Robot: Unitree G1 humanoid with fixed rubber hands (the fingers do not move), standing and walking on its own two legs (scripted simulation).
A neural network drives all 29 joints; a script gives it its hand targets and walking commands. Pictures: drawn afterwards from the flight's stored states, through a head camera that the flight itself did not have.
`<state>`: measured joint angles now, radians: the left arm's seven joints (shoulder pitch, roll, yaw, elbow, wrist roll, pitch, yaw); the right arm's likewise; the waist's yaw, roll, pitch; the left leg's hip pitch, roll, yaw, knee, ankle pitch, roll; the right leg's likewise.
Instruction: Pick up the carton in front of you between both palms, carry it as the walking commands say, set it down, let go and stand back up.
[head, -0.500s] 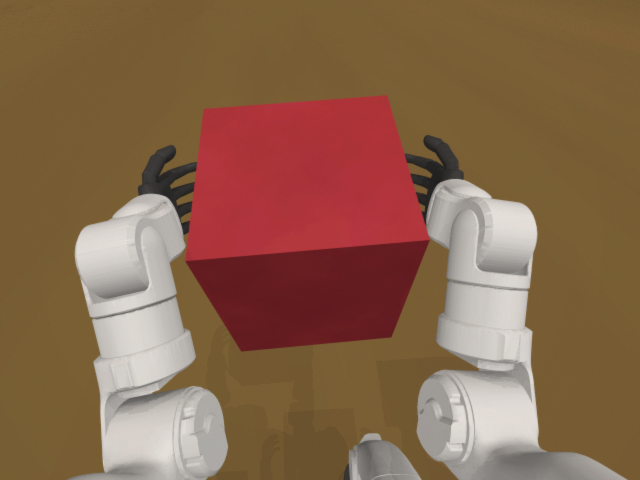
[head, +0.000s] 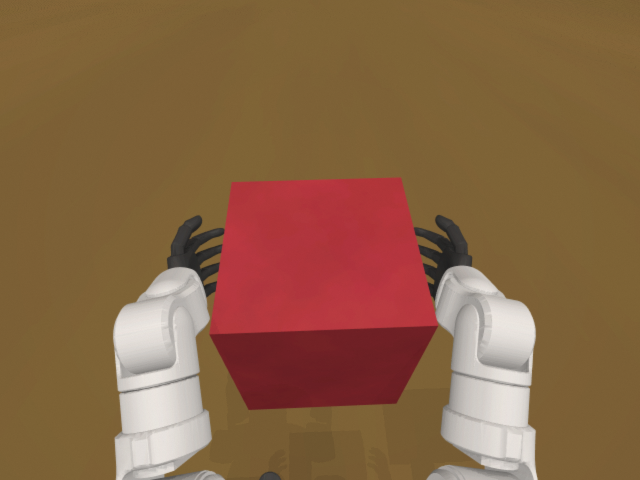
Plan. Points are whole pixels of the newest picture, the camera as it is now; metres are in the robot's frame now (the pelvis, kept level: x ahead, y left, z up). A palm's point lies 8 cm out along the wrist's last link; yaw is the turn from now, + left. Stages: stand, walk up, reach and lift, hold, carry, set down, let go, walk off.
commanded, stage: carry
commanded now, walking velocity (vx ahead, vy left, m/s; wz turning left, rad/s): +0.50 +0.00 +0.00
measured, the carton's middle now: (320, 300) +0.33 +0.00 +0.03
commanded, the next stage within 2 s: none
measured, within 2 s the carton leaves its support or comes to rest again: neither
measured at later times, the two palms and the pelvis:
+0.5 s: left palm (239, 147) +0.57 +0.12 +0.10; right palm (429, 152) +0.57 -0.18 +0.09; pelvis +0.33 -0.03 -0.02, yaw +1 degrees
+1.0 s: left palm (238, 68) +0.88 +0.16 +0.07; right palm (379, 67) +0.87 -0.14 +0.08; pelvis +0.64 +0.01 -0.02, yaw -2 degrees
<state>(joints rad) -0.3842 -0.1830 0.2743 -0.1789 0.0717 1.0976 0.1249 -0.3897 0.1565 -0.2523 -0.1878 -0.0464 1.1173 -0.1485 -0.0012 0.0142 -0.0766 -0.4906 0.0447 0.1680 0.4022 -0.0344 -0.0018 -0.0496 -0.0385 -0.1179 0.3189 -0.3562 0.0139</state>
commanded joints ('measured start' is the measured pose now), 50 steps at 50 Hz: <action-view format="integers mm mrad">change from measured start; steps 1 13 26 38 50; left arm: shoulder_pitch -385 -33 29 6 29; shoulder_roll -784 -864 -591 -692 -642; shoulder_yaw -737 -867 -761 -846 -856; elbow -119 -410 -383 -424 -428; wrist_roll -226 -281 -285 -323 -286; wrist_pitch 21 42 152 103 119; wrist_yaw -65 -106 -63 -119 -90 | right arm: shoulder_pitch -378 -26 -40 37 116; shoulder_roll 850 878 619 754 688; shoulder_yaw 735 819 807 813 776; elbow -68 -388 -426 -395 -342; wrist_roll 220 282 280 227 243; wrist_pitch -3 21 144 79 79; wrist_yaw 80 148 84 102 111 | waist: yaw -15 -17 22 15 -27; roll -64 138 -270 -128 321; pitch -447 -256 -253 -145 -296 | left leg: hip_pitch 575 561 -228 -125 745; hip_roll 59 211 7 70 393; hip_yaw -48 -139 -142 -35 -691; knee -32 -214 886 224 -193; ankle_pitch -16 100 -447 -24 -165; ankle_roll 47 135 3 -19 222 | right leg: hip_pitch -81 -550 208 12 -633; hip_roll -105 -45 -376 -228 45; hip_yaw -56 -4 585 78 18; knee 381 347 -88 -227 879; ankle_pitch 563 156 170 176 -109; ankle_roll -21 19 -235 -136 17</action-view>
